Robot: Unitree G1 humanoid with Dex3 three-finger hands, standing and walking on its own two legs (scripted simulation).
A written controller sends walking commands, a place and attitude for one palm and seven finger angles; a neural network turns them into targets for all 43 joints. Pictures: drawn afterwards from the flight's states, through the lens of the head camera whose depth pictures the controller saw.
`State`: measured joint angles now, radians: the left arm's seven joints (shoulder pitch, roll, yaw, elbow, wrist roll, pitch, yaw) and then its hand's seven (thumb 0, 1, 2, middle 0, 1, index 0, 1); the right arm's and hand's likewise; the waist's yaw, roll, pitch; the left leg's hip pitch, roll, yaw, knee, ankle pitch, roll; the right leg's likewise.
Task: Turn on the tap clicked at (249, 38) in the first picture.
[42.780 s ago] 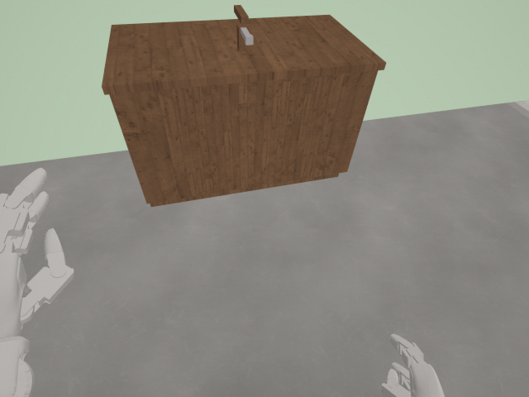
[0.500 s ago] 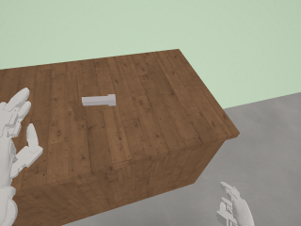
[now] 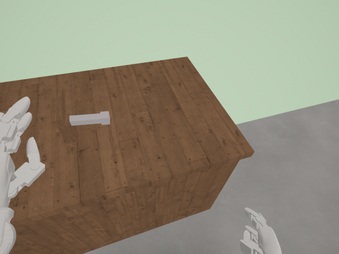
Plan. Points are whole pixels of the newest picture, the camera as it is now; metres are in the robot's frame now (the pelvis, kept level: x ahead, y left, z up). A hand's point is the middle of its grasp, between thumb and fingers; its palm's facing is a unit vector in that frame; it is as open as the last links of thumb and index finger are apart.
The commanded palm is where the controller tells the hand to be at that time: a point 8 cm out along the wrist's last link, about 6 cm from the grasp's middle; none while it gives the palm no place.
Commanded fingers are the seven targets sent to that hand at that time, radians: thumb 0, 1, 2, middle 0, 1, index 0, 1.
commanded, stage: shuffle to correct the standing spot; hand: left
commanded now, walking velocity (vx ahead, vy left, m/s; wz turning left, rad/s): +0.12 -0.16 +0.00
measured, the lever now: (105, 118) +0.47 +0.23 +0.02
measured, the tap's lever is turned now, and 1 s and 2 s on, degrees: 80 80 80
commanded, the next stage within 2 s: come to a stop and stand still in 0.58 s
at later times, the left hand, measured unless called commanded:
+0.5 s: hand (84, 159) +0.24 +0.17 +0.16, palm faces +0.33 -0.85 -0.40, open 7.4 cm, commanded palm +0.18 +0.22 +0.17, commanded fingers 0.00 0.90 0.90 -0.20 -0.30 -0.20 -0.30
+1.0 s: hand (121, 164) +0.24 +0.11 +0.16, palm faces +0.35 -0.81 -0.46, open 7.4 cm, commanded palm +0.18 +0.15 +0.17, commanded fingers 0.00 0.90 0.90 -0.20 -0.30 -0.20 -0.30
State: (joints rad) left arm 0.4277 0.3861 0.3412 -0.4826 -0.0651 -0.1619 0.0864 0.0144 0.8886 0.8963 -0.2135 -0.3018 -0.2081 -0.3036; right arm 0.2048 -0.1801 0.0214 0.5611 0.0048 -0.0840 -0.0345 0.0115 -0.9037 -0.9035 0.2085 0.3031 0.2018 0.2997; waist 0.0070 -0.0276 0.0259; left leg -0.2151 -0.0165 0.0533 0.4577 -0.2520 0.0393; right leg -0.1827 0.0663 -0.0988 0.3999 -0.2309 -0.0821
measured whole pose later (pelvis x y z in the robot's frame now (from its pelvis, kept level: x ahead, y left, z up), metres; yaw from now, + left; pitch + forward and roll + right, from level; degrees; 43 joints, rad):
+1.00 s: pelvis +0.02 -0.13 -0.02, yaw +1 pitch -1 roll -3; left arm 0.46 0.41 0.40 -0.57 -0.03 -0.21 0.09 0.01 0.89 0.90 -0.22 -0.30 -0.21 -0.30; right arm 0.23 -0.20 0.00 0.60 0.02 -0.11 -0.01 0.01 -0.91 -0.90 0.21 0.30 0.20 0.30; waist -0.01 0.03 0.08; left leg -0.38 0.04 -0.08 0.79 -0.39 0.00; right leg -0.31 -0.03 -0.05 0.61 -0.28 0.05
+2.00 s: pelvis +0.03 -0.11 +0.00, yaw -2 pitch -1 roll -1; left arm 0.36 0.36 0.39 -0.47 -0.02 -0.29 0.09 0.01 0.89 0.90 -0.21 -0.30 -0.21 -0.30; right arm 0.24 -0.19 0.00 0.63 0.01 -0.18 0.01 0.01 -0.91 -0.90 0.21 0.30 0.20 0.30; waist 0.04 -0.03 0.06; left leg -0.23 0.00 0.04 0.53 -0.29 0.04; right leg -0.23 -0.05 0.01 0.44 -0.19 0.06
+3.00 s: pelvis +0.03 -0.12 +0.00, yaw -2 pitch -1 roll -1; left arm 0.43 0.34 0.33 -0.42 -0.03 -0.20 0.10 0.01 0.89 0.90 -0.21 -0.30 -0.21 -0.30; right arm 0.22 -0.22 -0.02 0.59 0.02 -0.12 -0.03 0.01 -0.91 -0.90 0.21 0.30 0.20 0.30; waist 0.02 0.00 0.04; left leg -0.21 0.01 0.04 0.49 -0.27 0.03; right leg -0.22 -0.04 0.00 0.42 -0.18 0.05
